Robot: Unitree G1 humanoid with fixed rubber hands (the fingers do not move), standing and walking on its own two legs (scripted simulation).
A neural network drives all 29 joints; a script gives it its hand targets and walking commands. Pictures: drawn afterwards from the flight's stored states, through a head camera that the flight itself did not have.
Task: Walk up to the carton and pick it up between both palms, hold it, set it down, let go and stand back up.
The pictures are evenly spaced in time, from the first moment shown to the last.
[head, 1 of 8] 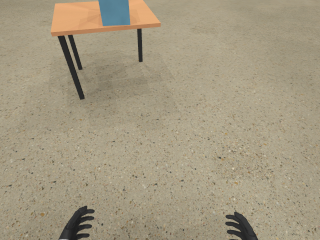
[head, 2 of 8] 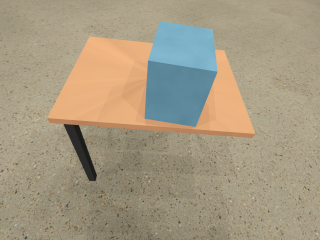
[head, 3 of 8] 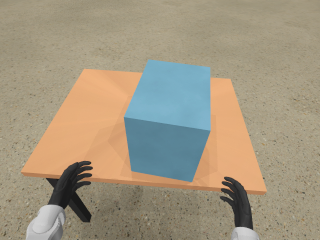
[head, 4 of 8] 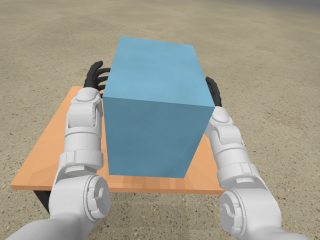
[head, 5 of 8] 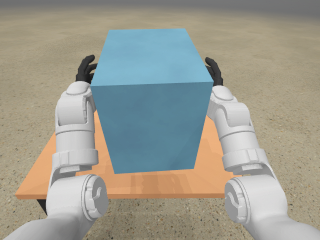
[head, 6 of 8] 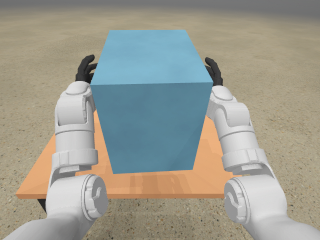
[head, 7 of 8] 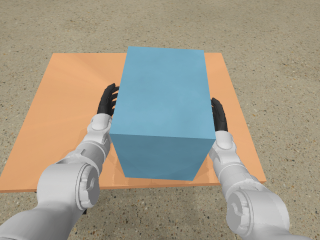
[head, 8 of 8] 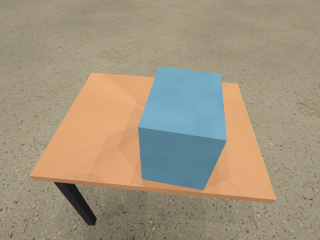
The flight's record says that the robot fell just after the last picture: no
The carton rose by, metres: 0.23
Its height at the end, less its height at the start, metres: +0.00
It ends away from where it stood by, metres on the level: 0.01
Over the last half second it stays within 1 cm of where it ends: yes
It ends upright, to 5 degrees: yes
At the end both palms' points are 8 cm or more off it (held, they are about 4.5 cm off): yes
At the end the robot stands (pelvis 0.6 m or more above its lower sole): yes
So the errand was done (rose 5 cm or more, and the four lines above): yes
